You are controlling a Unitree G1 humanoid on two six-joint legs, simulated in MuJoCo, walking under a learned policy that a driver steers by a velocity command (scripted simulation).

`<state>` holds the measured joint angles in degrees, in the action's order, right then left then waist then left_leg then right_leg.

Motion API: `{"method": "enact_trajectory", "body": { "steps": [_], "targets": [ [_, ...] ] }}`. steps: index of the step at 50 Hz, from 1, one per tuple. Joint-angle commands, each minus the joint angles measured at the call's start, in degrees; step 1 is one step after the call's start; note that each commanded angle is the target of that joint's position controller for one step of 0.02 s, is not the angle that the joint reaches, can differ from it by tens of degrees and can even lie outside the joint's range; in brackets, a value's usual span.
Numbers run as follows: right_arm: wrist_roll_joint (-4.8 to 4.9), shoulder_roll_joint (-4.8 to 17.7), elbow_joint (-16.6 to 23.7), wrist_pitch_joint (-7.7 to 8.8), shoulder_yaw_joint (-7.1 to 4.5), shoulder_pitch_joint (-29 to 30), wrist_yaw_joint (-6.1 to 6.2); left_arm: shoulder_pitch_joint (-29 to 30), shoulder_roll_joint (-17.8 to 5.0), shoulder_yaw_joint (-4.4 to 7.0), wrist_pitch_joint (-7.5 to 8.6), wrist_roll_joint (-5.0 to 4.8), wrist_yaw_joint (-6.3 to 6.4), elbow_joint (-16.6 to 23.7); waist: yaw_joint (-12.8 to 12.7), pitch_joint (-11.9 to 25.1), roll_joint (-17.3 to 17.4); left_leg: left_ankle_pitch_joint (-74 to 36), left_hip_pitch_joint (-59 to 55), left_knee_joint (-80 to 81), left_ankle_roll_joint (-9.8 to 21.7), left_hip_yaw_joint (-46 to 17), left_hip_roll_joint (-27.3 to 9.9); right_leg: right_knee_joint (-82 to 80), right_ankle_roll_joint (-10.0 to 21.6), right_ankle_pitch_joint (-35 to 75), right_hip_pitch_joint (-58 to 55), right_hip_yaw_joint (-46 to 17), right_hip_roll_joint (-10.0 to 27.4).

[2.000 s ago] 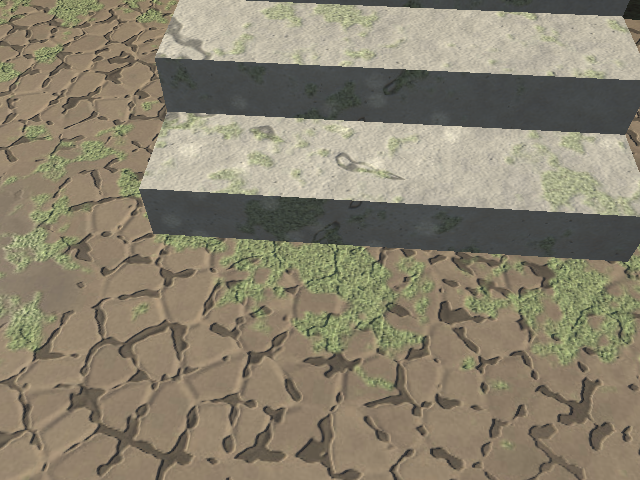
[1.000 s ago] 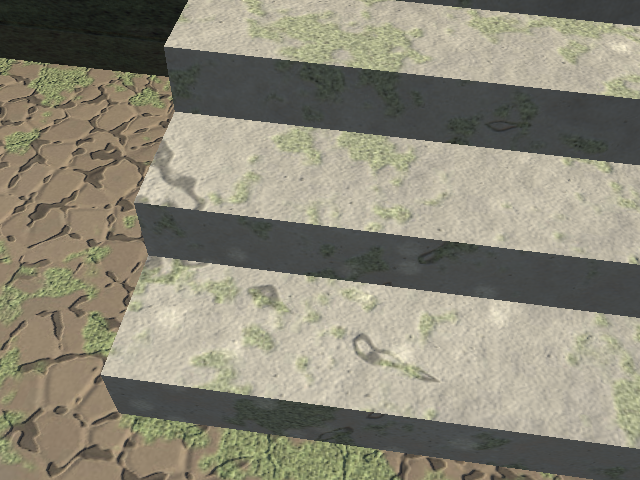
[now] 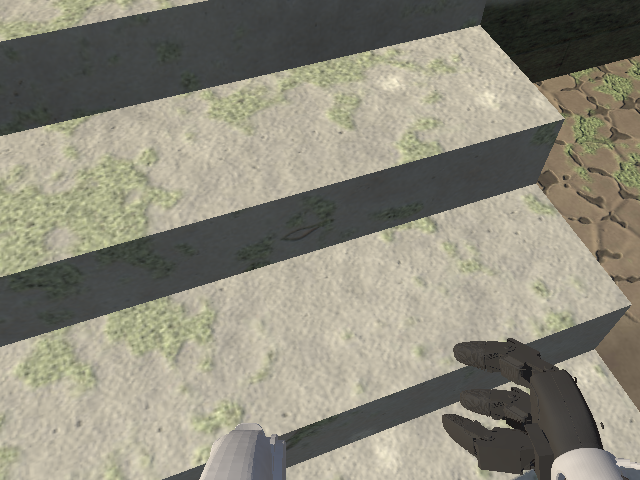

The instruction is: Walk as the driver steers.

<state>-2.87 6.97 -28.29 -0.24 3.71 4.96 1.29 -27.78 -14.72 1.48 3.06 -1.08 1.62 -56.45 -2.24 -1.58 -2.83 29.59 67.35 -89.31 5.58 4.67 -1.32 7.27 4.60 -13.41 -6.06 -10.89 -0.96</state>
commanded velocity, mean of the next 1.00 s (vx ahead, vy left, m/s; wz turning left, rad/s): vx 0.09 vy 0.00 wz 0.45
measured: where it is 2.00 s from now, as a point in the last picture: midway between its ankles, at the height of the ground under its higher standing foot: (229, 262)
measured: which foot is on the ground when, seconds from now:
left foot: up 0.00-0.02, down 0.04-0.92, up 0.94-1.00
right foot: down 0.00-0.04, up 0.06-0.88, down 0.90-1.00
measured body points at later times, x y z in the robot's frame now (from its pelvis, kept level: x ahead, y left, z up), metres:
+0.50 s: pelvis +0.18 +0.07 +0.15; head +0.19 +0.09 +0.60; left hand +0.33 +0.32 +0.05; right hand +0.24 -0.16 +0.02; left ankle +0.17 +0.11 -0.58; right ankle +0.26 -0.09 -0.33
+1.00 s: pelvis +0.37 +0.00 +0.22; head +0.38 +0.02 +0.67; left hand +0.50 +0.28 +0.16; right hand +0.58 -0.20 +0.10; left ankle +0.18 +0.11 -0.40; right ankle +0.52 -0.05 -0.41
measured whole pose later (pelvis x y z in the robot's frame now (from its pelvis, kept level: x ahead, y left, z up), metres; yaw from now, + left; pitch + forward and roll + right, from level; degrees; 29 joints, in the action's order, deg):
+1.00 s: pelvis +0.37 +0.00 +0.22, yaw +30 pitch +7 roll -2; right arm -0.3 15.8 -44.8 4.8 -4.4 -18.3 -3.0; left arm -0.3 -8.5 -2.8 3.3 3.1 -2.3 -34.6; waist 1.4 5.8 1.6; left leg 14.6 26.8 -74.2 -1.3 -23.4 11.0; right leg 70.6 3.3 -26.2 52.1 5.5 2.6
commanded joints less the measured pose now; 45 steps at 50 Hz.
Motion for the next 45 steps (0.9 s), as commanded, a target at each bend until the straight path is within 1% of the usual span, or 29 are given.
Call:
{"method": "enact_trajectory", "body": {
  "steps": [1,2,3,4,5,6,7,9,11,12,13,14,15,16,18,19,21,24,27,32,33,36,38,40,41,42,43,44,45],
  "targets": [
    [1.34,8.31,-6.74,-0.76,-4.03,-27.88,0.65,7.95,-15.67,4.04,2.24,-3.05,-0.24,4.85,15.28,20.58,-6.09,-12.80,-57.22,21.18,0.64,2.24,5.94,22.35,1.72,97.16,13.93,5.73,10.30],
    [0.17,11.68,-10.57,-0.20,-5.40,-32.50,0.48,6.80,-14.07,4.28,2.51,-2.21,-0.83,5.08,16.09,21.11,0.73,-15.52,-61.39,33.80,2.48,-4.98,6.33,39.91,0.39,78.66,14.22,4.66,6.45],
    [-0.30,21.10,-14.63,-0.10,-7.53,-35.81,1.60,4.99,-5.77,2.99,2.39,-1.02,-2.76,7.75,11.60,20.00,30.58,-53.70,-66.46,54.22,12.72,-41.67,-12.74,68.74,-4.56,-1.35,32.73,3.11,-11.23],
    [2.50,18.28,-12.97,0.06,-7.51,-28.92,1.46,-2.88,-3.35,2.17,1.68,3.37,-3.63,7.35,5.80,26.21,20.20,-53.86,-62.27,60.98,14.55,-58.70,-15.44,84.01,-3.51,-4.53,31.93,-5.55,-10.21],
    [3.68,15.60,-12.75,0.13,-7.21,-18.95,1.08,-0.67,-2.69,2.06,0.51,4.17,-3.97,8.63,0.23,18.46,13.33,-33.91,-54.60,61.01,14.21,-56.15,-12.71,86.15,-3.78,-2.22,36.50,0.34,-5.63],
    [3.41,11.61,-14.38,0.30,-6.73,-14.37,0.87,4.45,-1.55,1.16,-0.47,4.78,-3.52,11.11,-1.28,7.74,5.08,-17.68,-46.08,60.02,12.00,-50.23,-9.90,85.65,-3.25,-0.87,42.40,4.14,-2.81],
    [2.88,7.97,-15.95,0.84,-6.05,-13.96,1.06,8.81,0.41,0.31,-1.24,5.60,-2.58,12.48,-1.17,1.72,0.65,-10.69,-39.95,58.53,9.50,-42.99,-6.96,84.27,-2.45,-0.22,46.13,4.63,-0.90],
    [1.97,4.83,-19.93,1.54,-5.84,-18.25,1.24,12.86,3.17,-0.67,-2.22,4.74,-1.26,16.01,-1.29,-0.29,4.03,-15.20,-35.90,60.27,8.90,-33.32,-4.24,94.43,-1.13,-0.66,51.33,5.67,-0.64],
    [1.54,5.09,-22.31,2.81,-6.07,-21.50,0.60,14.10,4.15,-1.19,-2.14,3.75,-0.32,17.57,-1.21,1.79,5.33,-23.03,-39.01,60.98,8.01,-28.37,-3.45,100.96,-0.64,-0.29,56.81,7.34,-0.62],
    [1.74,5.48,-23.08,3.15,-6.07,-22.79,0.43,14.96,4.54,-1.45,-2.02,3.68,-0.04,18.31,-1.51,2.59,4.12,-23.08,-39.95,61.71,7.19,-26.59,-2.97,100.90,-0.73,0.49,58.57,7.14,0.02],
    [1.95,5.55,-24.15,3.04,-6.09,-23.28,0.39,15.59,5.65,-2.12,-2.04,4.55,0.28,19.62,-2.80,2.10,2.81,-20.90,-39.02,61.34,4.68,-22.74,-0.94,93.73,-0.88,2.36,58.56,5.90,2.17],
    [-4.02,6.50,-21.30,4.42,-4.46,-21.81,-1.59,19.54,1.52,-3.62,-1.67,2.25,-2.48,21.63,0.70,13.24,3.89,-8.75,-40.79,63.51,3.47,-26.56,0.08,87.04,0.78,13.84,66.02,-0.45,0.56],
    [-3.61,11.39,-18.32,4.72,-6.20,-19.07,-2.64,19.89,-1.16,-2.23,-1.28,2.57,-3.28,21.27,0.46,10.57,5.16,-6.78,-39.31,65.99,2.01,-25.60,-0.06,84.77,-1.01,15.37,63.59,3.39,1.05],
    [-3.27,13.42,-18.19,4.64,-6.41,-19.99,-3.12,21.26,-1.95,-2.01,-1.33,2.77,-3.37,21.64,1.12,10.23,5.77,-6.45,-39.62,67.43,2.55,-27.99,-1.23,88.93,-3.60,13.26,67.17,5.95,1.09],
    [-1.66,12.62,-19.17,5.50,-6.19,-27.55,-3.98,20.22,-1.63,-1.77,-0.85,3.77,-2.07,19.14,2.70,7.88,6.91,-10.13,-47.93,66.07,1.32,-31.17,-3.15,91.67,-5.66,12.31,74.43,4.16,1.09],
    [-0.92,11.68,-18.20,6.40,-5.54,-27.79,-4.68,20.66,-2.67,-1.02,-0.56,3.31,-1.19,18.49,2.18,6.65,8.25,-12.76,-48.82,65.12,1.10,-31.40,-2.87,92.77,-6.35,12.49,74.83,3.55,1.30],
    [-0.24,10.55,-17.57,7.38,-5.03,-29.70,-5.07,21.97,-1.80,-1.17,-0.16,2.92,-0.19,19.37,2.67,7.47,10.98,-23.83,-49.97,63.59,4.29,-30.73,-2.34,102.59,-6.79,9.63,74.81,5.91,0.14],
    [0.03,10.27,-16.41,7.72,-4.83,-33.54,-5.24,25.75,-2.71,-0.78,0.97,2.10,1.67,21.28,4.68,6.94,8.25,-39.18,-59.82,59.72,8.13,-32.57,-4.89,105.85,-8.60,1.59,80.71,6.12,-0.08],
    [0.22,9.61,-15.97,7.38,-4.36,-37.39,-4.63,29.33,-1.83,-0.93,1.94,2.29,2.45,24.12,6.87,6.84,10.23,-46.34,-66.97,57.59,11.03,-34.43,-5.88,106.71,-9.92,-4.86,84.16,7.90,-0.39],
    [0.55,10.59,-15.03,6.52,-4.47,-40.71,-3.01,34.51,0.13,-2.26,3.14,3.34,1.20,28.58,9.81,4.56,10.10,-50.84,-74.40,57.00,13.22,-41.23,-8.85,109.17,-9.57,-14.82,92.85,7.30,-1.08],
    [0.43,10.14,-16.54,6.25,-4.47,-41.83,-2.53,34.66,0.96,-2.60,2.87,2.93,1.20,28.91,10.07,3.73,11.60,-50.24,-76.46,57.73,13.45,-43.45,-10.38,114.44,-9.05,-18.40,97.46,6.24,-1.71],
    [-0.07,10.00,-17.88,6.26,-4.30,-41.89,-1.08,38.91,1.86,-3.84,2.67,3.27,0.37,31.68,10.49,1.91,7.98,-43.61,-75.39,58.33,10.30,-41.62,-9.84,114.85,-7.06,-21.80,102.71,5.39,-0.42],
    [-0.81,10.83,-18.55,5.83,-3.74,-40.33,-1.01,42.87,2.24,-4.07,1.44,4.16,0.02,33.86,8.59,3.16,4.47,-33.93,-64.27,61.03,8.81,-41.42,-6.83,102.89,-6.48,-14.81,95.14,7.29,1.88],
    [-0.72,13.31,-17.60,6.00,-4.14,-37.55,-0.64,42.04,4.40,-4.04,0.16,5.40,-0.70,34.44,4.73,4.22,8.13,-31.29,-53.77,65.35,7.64,-42.20,-3.98,96.07,-6.02,-4.49,83.59,11.13,3.42],
    [1.34,16.70,-15.55,5.77,-5.60,-31.61,-2.05,48.45,4.92,-4.68,-1.60,4.81,-2.15,37.04,1.76,2.23,4.69,-31.84,-42.75,76.13,8.52,-43.86,-7.28,82.01,-5.65,-22.98,71.61,13.76,3.31],
    [1.04,17.71,-15.88,5.49,-6.15,-30.23,-2.69,47.95,5.88,-4.85,-2.64,4.39,-3.32,35.33,2.11,2.37,8.05,-28.33,-37.50,79.71,8.10,-45.71,-8.64,79.85,-5.28,-18.94,63.00,13.14,3.01],
    [2.30,18.51,-12.91,6.37,-6.55,-23.95,-3.35,42.37,3.89,-3.65,-1.70,3.99,-4.05,33.44,-1.73,1.73,12.03,-42.82,-38.02,80.06,5.89,-39.21,-9.27,76.37,-4.93,-13.64,52.04,15.80,2.54],
    [1.70,21.31,-12.62,6.87,-7.88,-21.21,-3.42,36.83,1.64,-2.58,-2.30,1.70,-4.58,32.92,-5.62,9.44,12.97,-69.53,-37.76,77.06,5.48,-34.44,-6.17,69.96,-6.42,-2.63,37.54,17.81,-1.27],
    [3.02,20.70,-9.30,8.43,-8.42,-16.55,-4.57,25.05,-4.12,0.10,-1.22,0.39,-4.09,28.12,-8.79,16.05,11.34,-87.91,-41.74,68.97,3.79,-33.01,-2.86,55.07,-4.98,-2.06,23.86,15.83,-5.56]
  ]
}}
Velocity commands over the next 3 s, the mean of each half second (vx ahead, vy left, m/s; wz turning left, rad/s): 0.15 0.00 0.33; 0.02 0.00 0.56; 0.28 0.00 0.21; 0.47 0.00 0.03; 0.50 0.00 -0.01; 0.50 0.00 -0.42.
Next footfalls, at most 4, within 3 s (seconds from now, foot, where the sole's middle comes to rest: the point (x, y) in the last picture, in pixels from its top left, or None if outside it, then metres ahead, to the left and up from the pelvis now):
0.04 left None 0.21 0.11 -0.61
0.90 right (369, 347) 0.56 -0.03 -0.44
1.50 left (221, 415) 0.43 0.19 -0.44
1.98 right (230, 157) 0.81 0.21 -0.27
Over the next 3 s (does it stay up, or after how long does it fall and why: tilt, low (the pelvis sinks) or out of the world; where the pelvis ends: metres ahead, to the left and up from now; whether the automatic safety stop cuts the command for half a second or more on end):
stays up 1.21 0.53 0.71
